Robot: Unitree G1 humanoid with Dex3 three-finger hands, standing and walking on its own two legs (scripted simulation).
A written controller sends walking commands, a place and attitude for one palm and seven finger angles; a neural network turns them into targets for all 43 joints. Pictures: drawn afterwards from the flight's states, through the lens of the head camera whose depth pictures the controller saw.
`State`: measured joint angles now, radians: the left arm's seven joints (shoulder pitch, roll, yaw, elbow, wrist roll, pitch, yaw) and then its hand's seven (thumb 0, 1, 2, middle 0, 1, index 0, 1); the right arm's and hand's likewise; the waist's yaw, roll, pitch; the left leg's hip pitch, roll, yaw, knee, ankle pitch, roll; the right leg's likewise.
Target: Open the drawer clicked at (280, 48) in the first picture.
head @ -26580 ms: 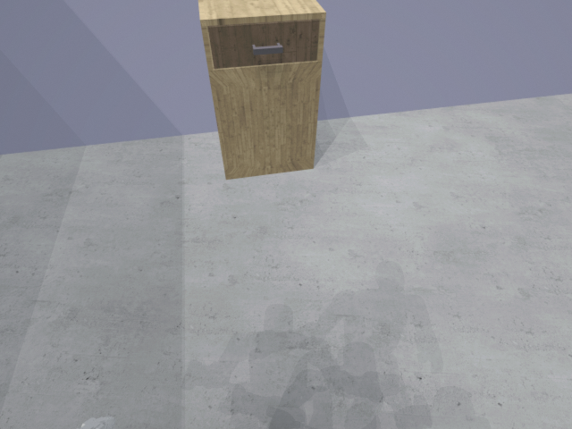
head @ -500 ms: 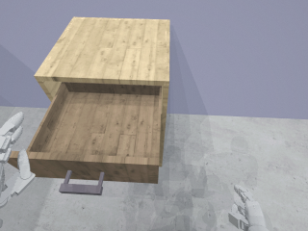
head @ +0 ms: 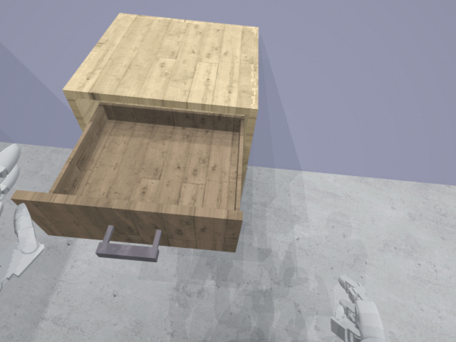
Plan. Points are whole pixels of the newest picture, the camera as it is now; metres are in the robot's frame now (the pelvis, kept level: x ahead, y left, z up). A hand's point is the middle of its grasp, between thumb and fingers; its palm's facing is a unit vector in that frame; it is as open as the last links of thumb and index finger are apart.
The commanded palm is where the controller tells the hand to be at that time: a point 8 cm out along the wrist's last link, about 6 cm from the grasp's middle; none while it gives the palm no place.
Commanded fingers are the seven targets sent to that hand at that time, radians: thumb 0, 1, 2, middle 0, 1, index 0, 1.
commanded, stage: step back with the hand held close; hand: left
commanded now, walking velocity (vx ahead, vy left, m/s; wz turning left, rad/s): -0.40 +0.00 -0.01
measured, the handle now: (131, 242) +0.31 +0.22 -0.08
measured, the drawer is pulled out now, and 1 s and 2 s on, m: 0.30 0.30 0.30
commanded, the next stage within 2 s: stop stepping back and stand still in 0.60 s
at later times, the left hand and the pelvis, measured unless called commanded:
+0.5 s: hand (5, 326) +0.12 +0.24 +0.16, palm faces +0.33 -0.81 -0.48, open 7.4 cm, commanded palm +0.05 +0.27 +0.18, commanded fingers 0.00 0.90 0.90 -0.20 -0.30 -0.20 -0.30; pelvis -0.08 -0.01 +0.00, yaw +1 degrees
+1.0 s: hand out of the picture -0.01 +0.17 +0.16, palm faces +0.35 -0.81 -0.47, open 7.4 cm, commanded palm -0.08 +0.22 +0.18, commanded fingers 0.00 0.90 0.90 -0.20 -0.30 -0.20 -0.30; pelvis -0.20 -0.06 +0.01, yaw +2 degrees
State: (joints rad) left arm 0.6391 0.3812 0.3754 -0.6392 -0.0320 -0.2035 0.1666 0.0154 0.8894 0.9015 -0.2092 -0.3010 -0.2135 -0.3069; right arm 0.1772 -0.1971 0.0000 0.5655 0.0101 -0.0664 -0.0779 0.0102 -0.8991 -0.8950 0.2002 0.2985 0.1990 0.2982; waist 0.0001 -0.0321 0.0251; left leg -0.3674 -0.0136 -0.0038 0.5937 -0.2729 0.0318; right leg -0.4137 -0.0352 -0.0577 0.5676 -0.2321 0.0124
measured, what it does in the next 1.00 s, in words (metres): walks backwards: right foot, then left foot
